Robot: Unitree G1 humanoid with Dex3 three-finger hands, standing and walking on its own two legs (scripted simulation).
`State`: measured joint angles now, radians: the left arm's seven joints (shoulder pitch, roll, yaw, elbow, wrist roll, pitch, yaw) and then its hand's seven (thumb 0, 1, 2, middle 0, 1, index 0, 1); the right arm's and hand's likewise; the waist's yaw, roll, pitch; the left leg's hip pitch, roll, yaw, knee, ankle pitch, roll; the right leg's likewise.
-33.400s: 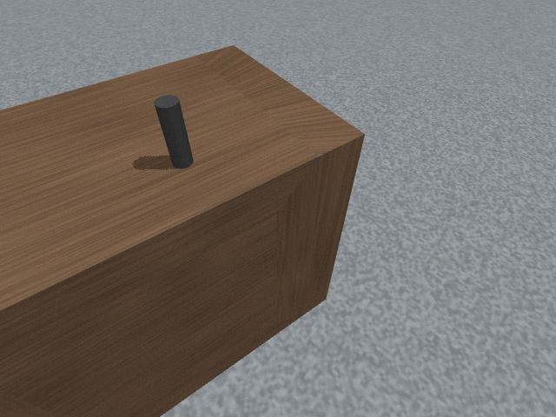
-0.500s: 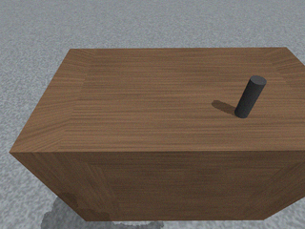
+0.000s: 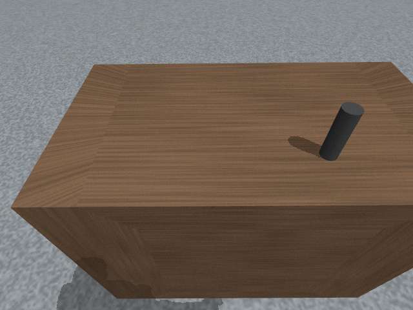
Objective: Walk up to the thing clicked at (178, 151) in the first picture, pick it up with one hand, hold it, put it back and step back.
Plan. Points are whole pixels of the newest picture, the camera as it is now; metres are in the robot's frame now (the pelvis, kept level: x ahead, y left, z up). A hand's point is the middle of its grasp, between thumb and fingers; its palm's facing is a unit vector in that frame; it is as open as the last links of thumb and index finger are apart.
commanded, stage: stand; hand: right
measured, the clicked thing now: (339, 133) +0.46 -0.29 +0.09
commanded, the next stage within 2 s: step back in 0.64 s
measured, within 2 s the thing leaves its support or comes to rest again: neither
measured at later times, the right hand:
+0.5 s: hand out of the picture +0.07 -0.25 -0.16, palm faces -0.03 +0.94 -0.33, open 7.4 cm
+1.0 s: hand out of the picture -0.01 -0.23 -0.16, palm faces -0.04 +0.90 -0.44, open 7.4 cm
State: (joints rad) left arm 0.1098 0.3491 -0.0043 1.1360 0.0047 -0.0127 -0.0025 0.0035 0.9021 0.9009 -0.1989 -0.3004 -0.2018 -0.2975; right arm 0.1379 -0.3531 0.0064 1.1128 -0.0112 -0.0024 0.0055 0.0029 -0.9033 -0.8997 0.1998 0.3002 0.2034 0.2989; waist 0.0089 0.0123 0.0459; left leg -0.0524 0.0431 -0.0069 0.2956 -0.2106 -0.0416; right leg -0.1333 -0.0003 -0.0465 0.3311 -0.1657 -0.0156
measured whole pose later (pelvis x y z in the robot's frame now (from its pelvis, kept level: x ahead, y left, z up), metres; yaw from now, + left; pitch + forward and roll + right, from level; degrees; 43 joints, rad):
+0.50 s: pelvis +0.00 +0.00 +0.00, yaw +0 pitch -2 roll +0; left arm 0.11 0.35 0.00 1.13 0.01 -0.02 0.00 0.00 0.90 0.90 -0.20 -0.30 -0.20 -0.30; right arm 0.14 -0.35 0.00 1.11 -0.01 0.00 0.01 0.00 -0.90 -0.90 0.20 0.30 0.20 0.30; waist 0.01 0.01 0.04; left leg -0.05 0.04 0.00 0.30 -0.21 -0.04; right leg -0.13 0.00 -0.04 0.33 -0.16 -0.01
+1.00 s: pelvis -0.07 +0.06 -0.03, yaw -1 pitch -1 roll +0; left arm 0.00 0.42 0.05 0.90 0.01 0.06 0.02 0.00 0.90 0.90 -0.20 -0.30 -0.20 -0.30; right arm 0.14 -0.38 -0.07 0.96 -0.03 0.04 0.01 0.00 -0.91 -0.90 0.20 0.30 0.20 0.30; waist 0.00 -0.07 0.21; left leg -0.24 -0.03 0.00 0.64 -0.39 0.02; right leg -0.44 -0.03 0.08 0.75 -0.40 0.00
